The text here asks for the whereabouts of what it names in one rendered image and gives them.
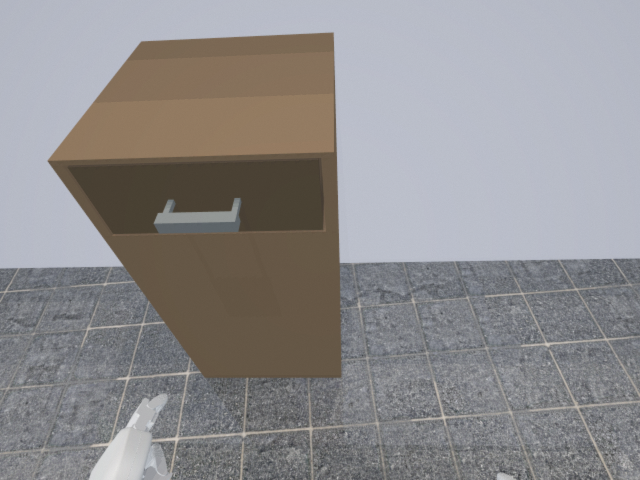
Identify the robot left hand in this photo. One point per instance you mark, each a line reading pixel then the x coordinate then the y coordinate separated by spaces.
pixel 131 452

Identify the cabinet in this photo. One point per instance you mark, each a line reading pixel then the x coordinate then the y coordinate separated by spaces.
pixel 251 304

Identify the handle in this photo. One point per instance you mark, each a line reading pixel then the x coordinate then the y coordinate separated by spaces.
pixel 198 222

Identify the drawer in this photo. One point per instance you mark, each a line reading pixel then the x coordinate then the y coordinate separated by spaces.
pixel 276 194

